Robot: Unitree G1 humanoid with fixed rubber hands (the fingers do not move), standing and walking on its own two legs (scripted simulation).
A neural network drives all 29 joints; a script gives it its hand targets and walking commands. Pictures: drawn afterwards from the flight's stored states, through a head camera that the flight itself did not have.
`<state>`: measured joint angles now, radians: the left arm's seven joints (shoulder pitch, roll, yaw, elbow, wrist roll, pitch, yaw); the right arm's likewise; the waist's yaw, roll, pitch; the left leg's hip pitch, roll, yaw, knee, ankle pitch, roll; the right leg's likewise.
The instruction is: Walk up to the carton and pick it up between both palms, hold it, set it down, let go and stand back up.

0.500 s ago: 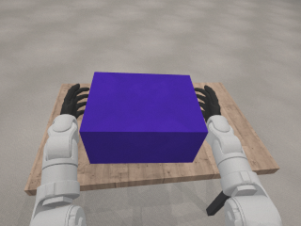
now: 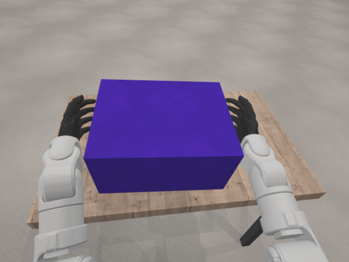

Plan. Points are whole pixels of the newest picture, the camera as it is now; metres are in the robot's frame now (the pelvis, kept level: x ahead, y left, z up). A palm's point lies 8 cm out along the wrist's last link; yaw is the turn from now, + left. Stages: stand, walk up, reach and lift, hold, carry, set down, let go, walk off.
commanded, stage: reach and lift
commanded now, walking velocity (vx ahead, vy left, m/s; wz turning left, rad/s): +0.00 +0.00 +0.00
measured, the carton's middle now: (162, 134) +0.38 +0.00 +0.11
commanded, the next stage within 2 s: hold in 0.58 s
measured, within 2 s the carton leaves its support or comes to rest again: neither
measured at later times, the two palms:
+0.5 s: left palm (62, 127) +0.35 +0.19 +0.17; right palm (245, 121) +0.35 -0.18 +0.17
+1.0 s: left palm (66, 124) +0.35 +0.18 +0.18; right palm (250, 119) +0.35 -0.19 +0.18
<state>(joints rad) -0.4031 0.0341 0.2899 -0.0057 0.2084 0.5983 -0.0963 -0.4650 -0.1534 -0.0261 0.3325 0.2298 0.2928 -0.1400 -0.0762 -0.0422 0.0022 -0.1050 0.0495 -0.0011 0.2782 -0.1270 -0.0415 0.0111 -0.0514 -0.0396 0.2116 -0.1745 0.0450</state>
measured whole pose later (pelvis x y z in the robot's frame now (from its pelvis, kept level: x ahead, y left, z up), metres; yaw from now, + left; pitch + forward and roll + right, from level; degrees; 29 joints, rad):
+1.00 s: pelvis -0.01 -0.01 +0.00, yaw +0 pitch -3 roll +0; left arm -0.53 0.05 0.34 0.08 0.23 0.68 -0.11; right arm -0.60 -0.15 -0.05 0.43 0.21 0.37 -0.13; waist -0.07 -0.04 -0.04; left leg -0.11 0.06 0.00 0.27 -0.11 -0.04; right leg -0.01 -0.04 -0.04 0.24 -0.17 0.04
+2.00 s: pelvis -0.02 +0.00 +0.00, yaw +0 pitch -4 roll +0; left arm -0.51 0.05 0.33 0.07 0.23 0.69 -0.11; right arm -0.58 -0.14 -0.06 0.41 0.20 0.38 -0.13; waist -0.07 -0.04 -0.03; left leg -0.11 0.05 0.00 0.27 -0.10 -0.04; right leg -0.01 -0.05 -0.04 0.24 -0.17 0.04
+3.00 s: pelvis -0.01 +0.00 +0.00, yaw +0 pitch -4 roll +0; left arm -0.50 0.05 0.33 0.06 0.24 0.68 -0.12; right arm -0.58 -0.14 -0.06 0.41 0.20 0.38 -0.13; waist -0.07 -0.04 -0.03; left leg -0.10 0.05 0.00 0.27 -0.11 -0.04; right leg 0.00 -0.05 -0.03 0.23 -0.17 0.04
